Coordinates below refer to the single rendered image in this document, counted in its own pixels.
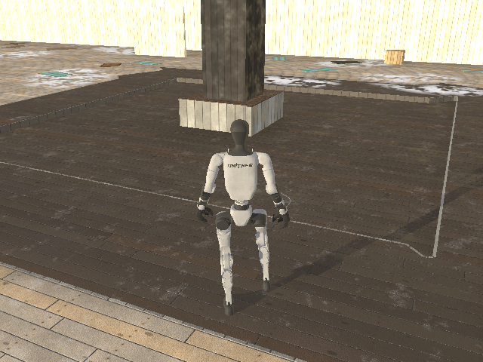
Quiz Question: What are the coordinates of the right robot upper arm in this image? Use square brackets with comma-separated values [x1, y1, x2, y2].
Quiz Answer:
[256, 152, 278, 195]

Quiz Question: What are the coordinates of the robot right foot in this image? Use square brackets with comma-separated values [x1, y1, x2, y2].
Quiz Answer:
[262, 276, 272, 290]

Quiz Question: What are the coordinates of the left robot hand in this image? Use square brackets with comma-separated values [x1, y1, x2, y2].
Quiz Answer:
[195, 207, 213, 222]

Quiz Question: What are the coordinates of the robot left forearm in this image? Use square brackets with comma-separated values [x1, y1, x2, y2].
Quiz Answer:
[197, 182, 211, 210]

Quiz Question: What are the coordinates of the robot right forearm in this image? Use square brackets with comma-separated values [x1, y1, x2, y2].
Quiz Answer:
[271, 183, 288, 215]

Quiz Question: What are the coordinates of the left robot shin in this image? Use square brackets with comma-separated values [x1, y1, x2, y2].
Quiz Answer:
[220, 256, 232, 305]

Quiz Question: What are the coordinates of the right robot hand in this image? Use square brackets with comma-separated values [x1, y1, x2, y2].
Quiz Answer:
[272, 212, 290, 229]

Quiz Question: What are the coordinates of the left robot upper arm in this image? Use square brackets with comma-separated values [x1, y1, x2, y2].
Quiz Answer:
[204, 152, 225, 193]

